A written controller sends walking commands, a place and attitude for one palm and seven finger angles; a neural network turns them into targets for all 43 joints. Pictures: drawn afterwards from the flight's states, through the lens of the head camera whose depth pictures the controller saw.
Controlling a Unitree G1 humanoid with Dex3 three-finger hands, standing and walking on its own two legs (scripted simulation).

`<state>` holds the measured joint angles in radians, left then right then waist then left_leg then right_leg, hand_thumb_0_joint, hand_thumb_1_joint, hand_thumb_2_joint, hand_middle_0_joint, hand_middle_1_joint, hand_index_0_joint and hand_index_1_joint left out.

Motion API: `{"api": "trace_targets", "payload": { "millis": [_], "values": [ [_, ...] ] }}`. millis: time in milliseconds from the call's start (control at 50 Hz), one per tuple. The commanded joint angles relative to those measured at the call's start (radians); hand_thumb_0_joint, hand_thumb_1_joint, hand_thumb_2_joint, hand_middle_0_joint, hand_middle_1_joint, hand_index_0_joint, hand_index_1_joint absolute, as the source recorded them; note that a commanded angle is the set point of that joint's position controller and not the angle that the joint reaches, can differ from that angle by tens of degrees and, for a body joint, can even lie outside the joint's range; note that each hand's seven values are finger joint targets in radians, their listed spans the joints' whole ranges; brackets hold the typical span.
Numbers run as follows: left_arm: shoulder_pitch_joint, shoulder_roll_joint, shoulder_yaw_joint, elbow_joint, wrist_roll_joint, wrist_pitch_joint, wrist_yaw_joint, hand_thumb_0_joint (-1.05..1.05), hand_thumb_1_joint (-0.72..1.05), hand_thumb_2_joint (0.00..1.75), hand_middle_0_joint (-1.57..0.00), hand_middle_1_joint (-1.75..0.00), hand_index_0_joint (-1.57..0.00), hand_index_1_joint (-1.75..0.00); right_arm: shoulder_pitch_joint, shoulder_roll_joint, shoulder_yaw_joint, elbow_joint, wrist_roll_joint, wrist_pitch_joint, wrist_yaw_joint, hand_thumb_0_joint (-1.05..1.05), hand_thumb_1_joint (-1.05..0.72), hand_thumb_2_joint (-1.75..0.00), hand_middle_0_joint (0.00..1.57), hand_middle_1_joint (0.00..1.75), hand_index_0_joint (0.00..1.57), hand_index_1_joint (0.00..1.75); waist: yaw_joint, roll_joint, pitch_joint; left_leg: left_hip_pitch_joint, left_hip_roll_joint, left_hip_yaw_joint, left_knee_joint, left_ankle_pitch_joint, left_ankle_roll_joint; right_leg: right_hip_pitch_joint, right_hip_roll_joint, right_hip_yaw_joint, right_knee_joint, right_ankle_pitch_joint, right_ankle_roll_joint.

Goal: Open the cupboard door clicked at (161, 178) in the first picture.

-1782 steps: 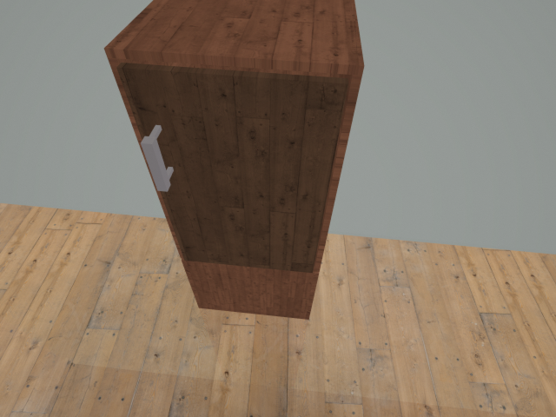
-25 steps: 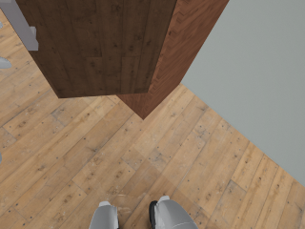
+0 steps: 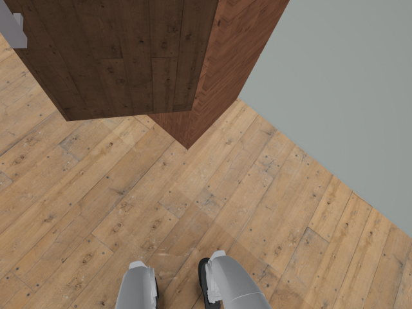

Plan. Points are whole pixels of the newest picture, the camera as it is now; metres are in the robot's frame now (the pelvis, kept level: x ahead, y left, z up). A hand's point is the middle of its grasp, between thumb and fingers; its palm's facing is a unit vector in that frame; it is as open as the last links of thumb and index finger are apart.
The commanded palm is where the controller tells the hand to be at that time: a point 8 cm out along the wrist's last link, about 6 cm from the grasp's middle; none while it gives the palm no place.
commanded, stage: slide the fingers in behind the handle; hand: left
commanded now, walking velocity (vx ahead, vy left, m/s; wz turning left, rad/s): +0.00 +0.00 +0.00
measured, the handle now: out of the picture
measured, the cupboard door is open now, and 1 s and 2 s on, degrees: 51 50 47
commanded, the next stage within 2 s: move the hooked fingers beside the handle in 1.64 s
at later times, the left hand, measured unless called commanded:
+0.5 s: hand out of the picture +0.56 +0.29 +0.10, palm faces +0.07 -1.00 +0.01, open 14.2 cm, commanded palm +0.55 +0.30 +0.10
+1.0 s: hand out of the picture +0.55 +0.27 +0.10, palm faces +0.12 -0.99 +0.02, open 14.9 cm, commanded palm +0.55 +0.26 +0.10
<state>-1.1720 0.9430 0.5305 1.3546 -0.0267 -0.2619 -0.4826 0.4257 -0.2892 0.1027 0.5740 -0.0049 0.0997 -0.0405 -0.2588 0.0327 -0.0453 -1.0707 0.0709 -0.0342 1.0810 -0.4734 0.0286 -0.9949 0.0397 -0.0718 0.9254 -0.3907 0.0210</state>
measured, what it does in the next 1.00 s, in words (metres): stands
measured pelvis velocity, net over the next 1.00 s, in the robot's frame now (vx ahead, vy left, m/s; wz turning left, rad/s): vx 0.02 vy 0.00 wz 0.04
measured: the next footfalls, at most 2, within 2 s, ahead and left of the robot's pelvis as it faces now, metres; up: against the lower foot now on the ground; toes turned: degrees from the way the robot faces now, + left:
none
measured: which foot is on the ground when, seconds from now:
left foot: down 0.00-1.00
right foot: down 0.00-1.00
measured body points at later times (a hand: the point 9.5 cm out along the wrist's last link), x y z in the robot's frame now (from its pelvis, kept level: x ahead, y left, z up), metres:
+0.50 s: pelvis +0.01 +0.00 +0.01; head +0.19 +0.05 +0.42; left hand +0.55 +0.34 +0.11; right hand -0.03 -0.26 -0.08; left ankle +0.00 +0.09 -0.66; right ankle +0.02 -0.14 -0.66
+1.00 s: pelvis +0.02 +0.00 +0.01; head +0.18 +0.05 +0.43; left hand +0.54 +0.33 +0.11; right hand +0.00 -0.26 -0.08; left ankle +0.00 +0.09 -0.66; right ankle +0.02 -0.14 -0.66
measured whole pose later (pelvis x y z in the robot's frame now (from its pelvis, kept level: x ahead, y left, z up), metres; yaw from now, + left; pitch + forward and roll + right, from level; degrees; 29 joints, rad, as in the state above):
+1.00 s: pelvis +0.02 +0.00 +0.01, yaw +3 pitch +25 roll -6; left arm -1.10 0.71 0.40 1.26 -0.11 -0.29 -0.31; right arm 0.43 -0.26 0.06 0.64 -0.03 0.08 0.00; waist -0.20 0.03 -0.08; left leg -0.99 0.04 -0.06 1.03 -0.48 0.02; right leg -0.91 0.02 -0.10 0.88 -0.41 0.02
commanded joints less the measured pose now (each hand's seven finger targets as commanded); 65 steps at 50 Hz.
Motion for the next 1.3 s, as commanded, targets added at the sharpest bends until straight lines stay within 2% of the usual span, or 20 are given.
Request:
{"api": "trace_targets", "payload": {
  "millis": [0,40,200,240,300,340,380,420,480,660,720,760,820,900,940,960,1020,1120,1180,1280],
  "values": [
    [-0.413,0.298,0.016,-0.213,-0.016,-0.046,0.005,0.00,-0.50,0.30,-0.30,-1.20,-0.30,-1.20,0.245,-0.216,-0.072,-0.001,-0.009,-0.002,-0.016,0.00,-0.90,-0.90,0.20,0.30,0.20,0.30,-0.009,0.263,-0.547,0.518,-0.009,-0.059,-0.107,0.481,0.001,0.133,0.038,0.002,-0.078,0.249,-0.030],
    [-0.416,0.333,0.049,-0.231,-0.018,-0.053,0.007,0.00,-0.50,0.30,-0.30,-1.20,-0.30,-1.20,0.256,-0.217,-0.072,-0.003,-0.012,-0.004,-0.016,0.00,-0.90,-0.90,0.20,0.30,0.20,0.30,0.002,0.273,-0.573,0.521,-0.011,-0.062,-0.105,0.502,0.000,0.149,0.040,0.000,-0.068,0.264,-0.035],
    [-0.416,0.222,-0.011,-0.256,-0.021,-0.037,0.030,0.00,-0.50,0.30,-0.30,-1.20,-0.30,-1.20,0.273,-0.213,-0.083,0.019,-0.019,-0.004,-0.003,0.00,-0.90,-0.90,0.20,0.30,0.20,0.30,-0.013,0.290,-0.557,0.592,-0.005,-0.074,-0.119,0.539,-0.009,0.101,0.042,-0.010,-0.086,0.259,-0.033],
    [-0.404,0.236,0.010,-0.291,-0.021,-0.043,0.036,0.00,-0.50,0.30,-0.30,-1.20,-0.30,-1.20,0.281,-0.214,-0.088,0.018,-0.021,-0.004,0.001,0.00,-0.90,-0.90,0.20,0.30,0.20,0.30,0.001,0.309,-0.598,0.617,-0.007,-0.072,-0.116,0.581,-0.011,0.118,0.044,-0.010,-0.082,0.285,-0.038],
    [-0.392,0.192,-0.014,-0.264,-0.025,-0.036,0.040,0.00,-0.50,0.30,-0.30,-1.20,-0.30,-1.20,0.278,-0.210,-0.090,0.026,-0.020,-0.002,0.004,0.00,-0.90,-0.90,0.20,0.30,0.20,0.30,-0.011,0.270,-0.550,0.593,-0.007,-0.068,-0.121,0.557,-0.009,0.120,0.045,-0.011,-0.095,0.283,-0.034],
    [-0.397,0.197,-0.009,-0.292,-0.029,-0.045,0.044,0.00,-0.50,0.30,-0.30,-1.20,-0.30,-1.20,0.279,-0.208,-0.089,0.026,-0.022,-0.004,0.005,0.00,-0.90,-0.90,0.20,0.30,0.20,0.30,-0.002,0.305,-0.553,0.604,-0.009,-0.067,-0.127,0.577,-0.010,0.132,0.044,-0.010,-0.092,0.296,-0.041],
    [-0.364,0.165,-0.018,-0.303,-0.033,-0.048,0.047,0.00,-0.50,0.30,-0.30,-1.20,-0.30,-1.20,0.279,-0.205,-0.096,0.026,-0.023,-0.003,0.009,0.00,-0.90,-0.90,0.20,0.30,0.20,0.30,0.002,0.304,-0.579,0.641,-0.006,-0.066,-0.124,0.621,-0.014,0.133,0.045,-0.010,-0.095,0.320,-0.038],
    [-0.364,0.122,-0.044,-0.275,-0.041,-0.044,0.048,0.00,-0.50,0.30,-0.30,-1.20,-0.30,-1.20,0.271,-0.202,-0.096,0.029,-0.021,-0.003,0.012,0.00,-0.90,-0.90,0.20,0.30,0.20,0.30,-0.011,0.266,-0.526,0.610,-0.008,-0.062,-0.128,0.579,-0.011,0.128,0.047,-0.012,-0.102,0.305,-0.037],
    [-0.382,0.090,-0.064,-0.307,-0.041,-0.056,0.059,0.00,-0.50,0.30,-0.30,-1.20,-0.30,-1.20,0.269,-0.200,-0.100,0.031,-0.022,-0.003,0.013,0.00,-0.90,-0.90,0.20,0.30,0.20,0.30,-0.007,0.310,-0.539,0.661,-0.005,-0.072,-0.131,0.618,-0.019,0.102,0.045,-0.012,-0.104,0.295,-0.039],
    [-0.375,-0.014,-0.097,-0.349,-0.062,-0.081,0.081,0.00,-0.50,0.30,-0.30,-1.20,-0.30,-1.20,0.264,-0.190,-0.113,0.045,-0.029,-0.006,0.025,0.00,-0.90,-0.90,0.20,0.30,0.20,0.30,-0.005,0.298,-0.575,0.719,-0.005,-0.082,-0.129,0.702,-0.027,0.119,0.045,-0.013,-0.104,0.336,-0.042],
    [-0.351,-0.034,-0.109,-0.328,-0.063,-0.080,0.086,0.00,-0.50,0.30,-0.30,-1.20,-0.30,-1.20,0.255,-0.187,-0.113,0.046,-0.026,-0.005,0.025,0.00,-0.90,-0.90,0.20,0.30,0.20,0.30,-0.008,0.246,-0.540,0.670,-0.010,-0.069,-0.132,0.658,-0.018,0.147,0.044,-0.008,-0.108,0.350,-0.040],
    [-0.382,-0.078,-0.140,-0.360,-0.061,-0.093,0.094,0.00,-0.50,0.30,-0.30,-1.20,-0.30,-1.20,0.250,-0.181,-0.115,0.049,-0.027,-0.007,0.029,0.00,-0.90,-0.90,0.20,0.30,0.20,0.30,-0.006,0.304,-0.560,0.718,-0.010,-0.079,-0.135,0.685,-0.028,0.119,0.043,-0.011,-0.105,0.331,-0.042],
    [-0.382,-0.101,-0.156,-0.328,-0.061,-0.088,0.105,0.00,-0.50,0.30,-0.30,-1.20,-0.30,-1.20,0.244,-0.183,-0.115,0.056,-0.027,-0.009,0.029,0.00,-0.90,-0.90,0.20,0.30,0.20,0.30,-0.019,0.250,-0.521,0.675,-0.013,-0.072,-0.137,0.622,-0.021,0.121,0.042,-0.009,-0.111,0.317,-0.040],
    [-0.403,-0.106,-0.163,-0.301,-0.054,-0.092,0.115,0.00,-0.50,0.30,-0.30,-1.20,-0.30,-1.20,0.245,-0.182,-0.114,0.066,-0.028,-0.015,0.026,0.00,-0.90,-0.90,0.20,0.30,0.20,0.30,-0.023,0.249,-0.510,0.661,-0.015,-0.076,-0.137,0.597,-0.020,0.112,0.038,-0.008,-0.108,0.303,-0.043],
    [-0.453,-0.177,-0.217,-0.341,-0.056,-0.100,0.118,0.00,-0.50,0.30,-0.30,-1.20,-0.30,-1.20,0.248,-0.174,-0.116,0.070,-0.032,-0.022,0.029,0.00,-0.90,-0.90,0.20,0.30,0.20,0.30,-0.036,0.296,-0.537,0.707,-0.014,-0.086,-0.134,0.632,-0.024,0.084,0.037,-0.010,-0.102,0.299,-0.045],
    [-0.445,-0.161,-0.198,-0.338,-0.055,-0.102,0.120,0.00,-0.50,0.30,-0.30,-1.20,-0.30,-1.20,0.249,-0.176,-0.119,0.073,-0.034,-0.023,0.031,0.00,-0.90,-0.90,0.20,0.30,0.20,0.30,-0.025,0.302,-0.554,0.725,-0.012,-0.089,-0.133,0.644,-0.030,0.085,0.037,-0.012,-0.103,0.298,-0.045],
    [-0.447,-0.224,-0.242,-0.328,-0.057,-0.098,0.122,0.00,-0.50,0.30,-0.30,-1.20,-0.30,-1.20,0.245,-0.173,-0.121,0.080,-0.035,-0.027,0.036,0.00,-0.90,-0.90,0.20,0.30,0.20,0.30,-0.037,0.284,-0.544,0.714,-0.015,-0.089,-0.130,0.623,-0.028,0.074,0.039,-0.014,-0.102,0.291,-0.046],
    [-0.466,-0.229,-0.246,-0.322,-0.053,-0.098,0.136,0.00,-0.50,0.30,-0.30,-1.20,-0.30,-1.20,0.249,-0.174,-0.121,0.088,-0.036,-0.032,0.038,0.00,-0.90,-0.90,0.20,0.30,0.20,0.30,-0.042,0.260,-0.539,0.683,-0.021,-0.087,-0.132,0.584,-0.021,0.092,0.037,-0.012,-0.101,0.295,-0.047],
    [-0.486,-0.271,-0.276,-0.362,-0.049,-0.107,0.147,0.00,-0.50,0.30,-0.30,-1.20,-0.30,-1.20,0.252,-0.168,-0.127,0.096,-0.041,-0.036,0.043,0.00,-0.90,-0.90,0.20,0.30,0.20,0.30,-0.041,0.313,-0.575,0.750,-0.015,-0.099,-0.127,0.647,-0.032,0.059,0.036,-0.015,-0.096,0.290,-0.048],
    [-0.494,-0.302,-0.293,-0.328,-0.048,-0.103,0.166,0.00,-0.50,0.30,-0.30,-1.20,-0.30,-1.20,0.251,-0.171,-0.128,0.107,-0.042,-0.038,0.048,0.00,-0.90,-0.90,0.20,0.30,0.20,0.30,-0.051,0.270,-0.534,0.716,-0.020,-0.099,-0.132,0.591,-0.028,0.055,0.037,-0.018,-0.102,0.275,-0.048]
  ]
}}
